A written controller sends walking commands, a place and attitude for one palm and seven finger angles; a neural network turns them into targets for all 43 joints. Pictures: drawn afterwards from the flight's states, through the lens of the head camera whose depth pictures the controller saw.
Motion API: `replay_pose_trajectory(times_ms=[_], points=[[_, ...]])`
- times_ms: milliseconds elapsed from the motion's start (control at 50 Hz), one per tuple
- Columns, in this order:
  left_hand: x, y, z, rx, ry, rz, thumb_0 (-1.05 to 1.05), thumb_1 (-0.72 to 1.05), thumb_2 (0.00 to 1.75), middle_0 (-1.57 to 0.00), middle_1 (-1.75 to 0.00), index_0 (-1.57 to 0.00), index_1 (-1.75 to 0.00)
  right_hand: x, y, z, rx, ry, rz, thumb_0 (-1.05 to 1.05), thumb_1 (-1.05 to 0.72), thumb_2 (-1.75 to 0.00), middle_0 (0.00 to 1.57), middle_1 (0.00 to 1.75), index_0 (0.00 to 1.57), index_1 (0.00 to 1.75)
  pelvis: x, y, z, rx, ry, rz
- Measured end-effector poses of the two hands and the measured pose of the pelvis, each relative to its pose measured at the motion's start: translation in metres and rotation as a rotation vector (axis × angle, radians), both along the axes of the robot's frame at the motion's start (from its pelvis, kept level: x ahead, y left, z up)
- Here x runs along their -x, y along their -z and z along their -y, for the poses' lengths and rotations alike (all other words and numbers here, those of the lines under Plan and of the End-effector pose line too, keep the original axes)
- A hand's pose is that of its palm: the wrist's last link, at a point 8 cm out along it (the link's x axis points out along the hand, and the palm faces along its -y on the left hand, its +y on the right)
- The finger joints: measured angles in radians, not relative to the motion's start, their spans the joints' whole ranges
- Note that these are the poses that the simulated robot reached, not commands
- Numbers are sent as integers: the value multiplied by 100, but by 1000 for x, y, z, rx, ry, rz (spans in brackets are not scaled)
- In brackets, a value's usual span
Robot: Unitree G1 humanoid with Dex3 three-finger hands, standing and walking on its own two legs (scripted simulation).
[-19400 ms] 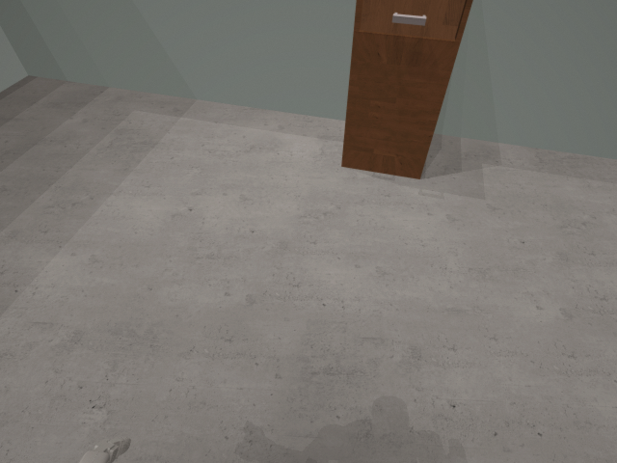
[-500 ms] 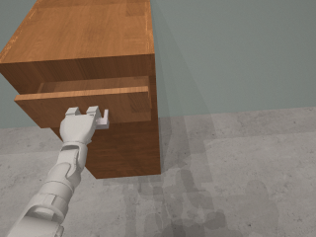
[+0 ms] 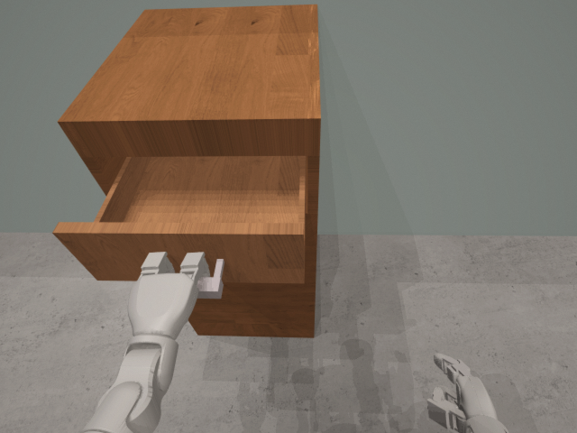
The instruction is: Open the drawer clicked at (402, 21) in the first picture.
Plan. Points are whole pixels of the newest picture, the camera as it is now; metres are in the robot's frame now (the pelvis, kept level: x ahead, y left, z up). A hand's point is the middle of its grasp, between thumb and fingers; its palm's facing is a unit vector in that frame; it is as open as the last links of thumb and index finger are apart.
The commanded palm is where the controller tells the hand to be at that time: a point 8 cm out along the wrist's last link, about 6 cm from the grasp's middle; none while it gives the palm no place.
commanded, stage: pull the drawer open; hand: left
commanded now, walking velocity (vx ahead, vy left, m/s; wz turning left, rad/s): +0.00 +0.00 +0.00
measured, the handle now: (184, 275) +0.33 +0.20 +0.01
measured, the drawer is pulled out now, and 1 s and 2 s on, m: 0.16 0.29 0.30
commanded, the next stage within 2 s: open the thumb to release the handle in 1.32 s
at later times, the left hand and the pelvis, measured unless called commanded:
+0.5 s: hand (176, 326) +0.26 +0.19 -0.01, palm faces -0.02 -0.11 -0.99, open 5.8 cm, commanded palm +0.20 +0.20 +0.05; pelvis +0.00 -0.01 +0.00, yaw -3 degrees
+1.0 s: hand (157, 408) +0.16 +0.19 -0.01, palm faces +0.00 -0.12 -0.99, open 5.8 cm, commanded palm +0.10 +0.19 +0.05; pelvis +0.00 -0.02 -0.02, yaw -1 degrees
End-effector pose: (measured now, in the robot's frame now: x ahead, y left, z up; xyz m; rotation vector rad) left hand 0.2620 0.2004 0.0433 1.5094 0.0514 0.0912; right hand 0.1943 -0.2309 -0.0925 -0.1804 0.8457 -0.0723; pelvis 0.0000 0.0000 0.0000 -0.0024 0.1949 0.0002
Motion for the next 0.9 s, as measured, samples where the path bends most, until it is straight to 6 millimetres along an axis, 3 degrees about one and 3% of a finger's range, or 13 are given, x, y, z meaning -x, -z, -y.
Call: replay_pose_trajectory(times_ms=[100, 200, 400, 520, 680, 780, 900], points=[[-1, -1, 1, -1, -14, -22, 3, 71, 82, -31, -134, -42, -135, -9, -2, -13, -32, -21, 29, 1, -91, -90, 20, 30, 20, 30, 2, -1, 4, -4, -2, 11], [-1, -2, 1, 5, -14, -33, 3, 71, 82, -32, -134, -42, -135, 2, 2, -13, -32, -22, 2, 1, -91, -90, 20, 30, 20, 30, 4, -1, 9, -9, 0, 17], [3, -3, 1, 21, -16, -44, 4, 71, 80, -32, -135, -42, -134, 42, 12, 18, -8, 61, -76, 1, -91, -90, 20, 30, 20, 30, 5, -2, 14, -19, 29, 8], [27, -4, 2, 61, -20, -47, 6, 71, 76, -30, -135, -42, -134, 51, 7, 35, 4, 99, -68, 1, -91, -90, 20, 30, 20, 30, 0, -3, 14, -24, 53, 2], [78, -4, 5, 64, -22, -34, 6, 71, 77, -29, -135, -42, -134, 25, 5, 32, 6, 27, -17, 1, -91, -90, 19, 30, 20, 30, -1, 5, 11, -20, 44, -3], [103, -3, 7, 46, -35, -24, 5, 70, 80, -29, -135, -42, -135, -2, 8, 13, -30, -47, 41, 1, -91, -90, 19, 30, 20, 30, 1, 11, 11, -20, 29, 1], [118, -3, 10, 44, -58, -21, 6, 69, 82, -30, -135, -42, -135, -22, 5, -15, -87, -121, 103, 1, -91, -90, 19, 30, 20, 30, 5, 15, 14, -26, 21, 15]])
